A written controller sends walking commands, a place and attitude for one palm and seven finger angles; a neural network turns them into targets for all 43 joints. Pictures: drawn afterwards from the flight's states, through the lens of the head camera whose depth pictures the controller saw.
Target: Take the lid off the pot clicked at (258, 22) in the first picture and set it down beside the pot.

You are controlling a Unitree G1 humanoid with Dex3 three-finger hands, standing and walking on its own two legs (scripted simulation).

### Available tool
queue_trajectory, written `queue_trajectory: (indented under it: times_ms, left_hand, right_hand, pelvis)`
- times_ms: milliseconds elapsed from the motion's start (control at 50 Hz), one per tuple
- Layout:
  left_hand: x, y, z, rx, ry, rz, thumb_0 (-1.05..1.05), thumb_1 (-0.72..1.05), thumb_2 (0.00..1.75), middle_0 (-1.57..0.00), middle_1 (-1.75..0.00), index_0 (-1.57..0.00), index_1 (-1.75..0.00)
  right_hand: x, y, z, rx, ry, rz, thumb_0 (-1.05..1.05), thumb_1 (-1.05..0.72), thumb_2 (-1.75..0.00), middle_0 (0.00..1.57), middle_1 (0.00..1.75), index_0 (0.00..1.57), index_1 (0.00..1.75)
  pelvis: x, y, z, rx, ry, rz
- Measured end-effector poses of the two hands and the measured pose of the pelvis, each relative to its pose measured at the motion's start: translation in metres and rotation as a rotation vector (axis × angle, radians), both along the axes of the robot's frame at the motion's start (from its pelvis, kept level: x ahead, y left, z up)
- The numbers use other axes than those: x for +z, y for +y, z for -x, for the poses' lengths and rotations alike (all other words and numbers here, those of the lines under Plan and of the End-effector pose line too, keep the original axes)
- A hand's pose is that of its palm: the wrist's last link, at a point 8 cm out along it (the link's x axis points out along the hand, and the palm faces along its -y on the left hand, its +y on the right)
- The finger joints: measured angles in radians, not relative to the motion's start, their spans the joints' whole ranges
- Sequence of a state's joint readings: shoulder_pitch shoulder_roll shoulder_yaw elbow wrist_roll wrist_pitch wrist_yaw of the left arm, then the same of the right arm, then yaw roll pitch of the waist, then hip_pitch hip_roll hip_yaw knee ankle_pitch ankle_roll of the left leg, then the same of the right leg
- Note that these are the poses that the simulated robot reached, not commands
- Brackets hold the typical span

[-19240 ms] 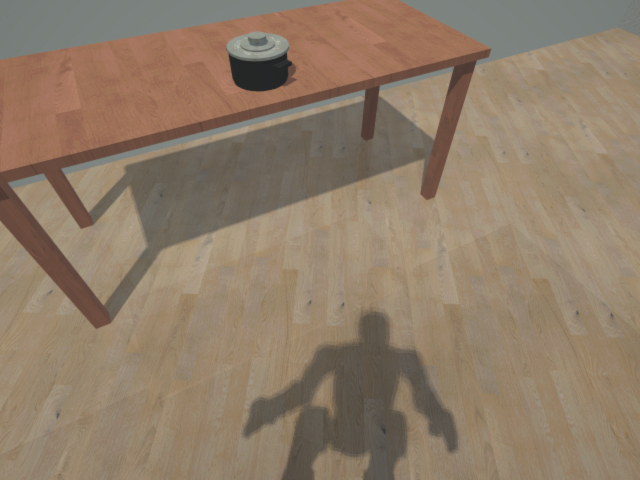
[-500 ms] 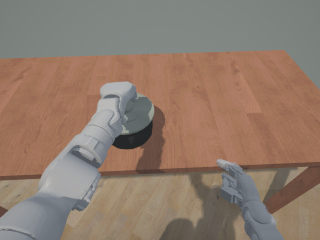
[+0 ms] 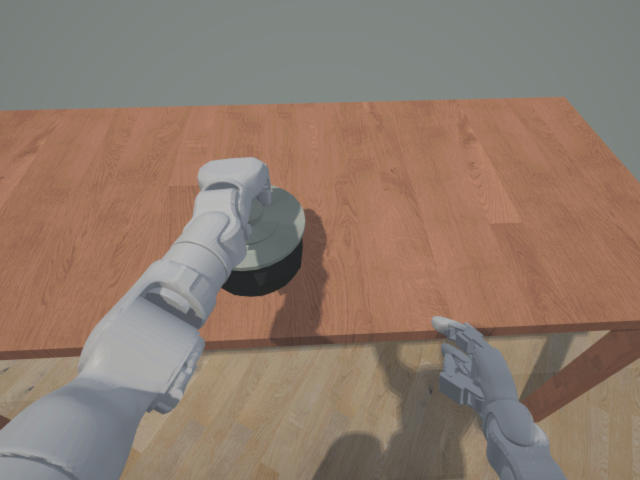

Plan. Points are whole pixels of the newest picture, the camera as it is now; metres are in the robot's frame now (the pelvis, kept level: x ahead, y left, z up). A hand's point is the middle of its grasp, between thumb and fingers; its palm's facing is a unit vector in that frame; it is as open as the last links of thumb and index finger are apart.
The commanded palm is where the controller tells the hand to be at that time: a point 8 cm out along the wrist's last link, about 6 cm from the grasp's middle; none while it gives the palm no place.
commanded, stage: close the fingers and squeeze the knob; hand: left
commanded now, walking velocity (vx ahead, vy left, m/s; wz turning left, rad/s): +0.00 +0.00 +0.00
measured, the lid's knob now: (246, 212) +0.49 +0.10 +0.05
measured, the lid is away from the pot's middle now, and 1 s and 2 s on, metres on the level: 0.00 0.01 0.00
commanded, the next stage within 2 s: lift the lid straight up in 0.72 s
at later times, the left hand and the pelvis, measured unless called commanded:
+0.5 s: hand (240, 215) +0.46 +0.10 +0.08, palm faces -0.31 -0.07 -0.95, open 8.2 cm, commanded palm +0.45 +0.10 +0.13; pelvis +0.00 +0.00 +0.00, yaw +0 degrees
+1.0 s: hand (239, 215) +0.46 +0.10 +0.08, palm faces -0.31 -0.07 -0.95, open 8.2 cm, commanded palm +0.46 +0.10 +0.14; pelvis +0.00 +0.00 +0.00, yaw +0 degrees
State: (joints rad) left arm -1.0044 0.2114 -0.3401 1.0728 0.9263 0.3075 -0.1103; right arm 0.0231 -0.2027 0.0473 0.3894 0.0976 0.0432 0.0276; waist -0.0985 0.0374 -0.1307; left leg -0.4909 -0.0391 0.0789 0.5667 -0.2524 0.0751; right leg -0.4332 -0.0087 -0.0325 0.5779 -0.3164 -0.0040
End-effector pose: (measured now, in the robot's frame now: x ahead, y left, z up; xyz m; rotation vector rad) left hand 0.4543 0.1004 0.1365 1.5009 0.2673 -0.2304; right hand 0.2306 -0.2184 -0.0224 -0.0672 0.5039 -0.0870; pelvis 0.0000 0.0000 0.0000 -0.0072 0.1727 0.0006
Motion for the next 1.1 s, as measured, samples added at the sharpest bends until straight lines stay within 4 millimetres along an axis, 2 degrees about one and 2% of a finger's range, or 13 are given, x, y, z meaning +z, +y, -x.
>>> queue_trajectory:
  times_ms: [220, 1100]
  left_hand:
    - [0.0000, 0.0000, -0.0002, -0.003, -0.001, 0.000, 0.00, 0.15, 0.88, -0.65, -0.92, -0.61, -0.90]
    - [0.0037, 0.0046, 0.0022, -0.008, -0.007, 0.014, -0.01, 0.14, 0.89, -0.66, -0.92, -0.63, -0.89]
  right_hand:
    - [-0.0008, -0.0019, -0.0006, 0.002, -0.004, -0.001, 0.01, -0.90, -0.90, 0.20, 0.30, 0.40, 0.41]
    - [-0.0012, 0.0014, 0.0015, -0.012, -0.011, -0.006, 0.01, -0.90, -0.90, 0.20, 0.30, 0.38, 0.40]
  pelvis:
    - [-0.0010, 0.0002, -0.0010, 0.003, 0.005, 0.000]
    - [0.0015, 0.0040, -0.0025, 0.002, -0.009, 0.001]
